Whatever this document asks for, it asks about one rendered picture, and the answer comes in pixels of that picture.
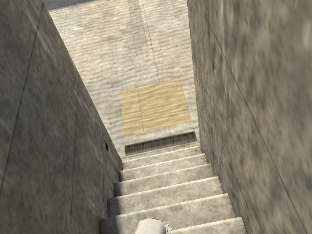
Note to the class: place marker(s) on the left robot thigh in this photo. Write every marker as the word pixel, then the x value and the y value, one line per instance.
pixel 153 226

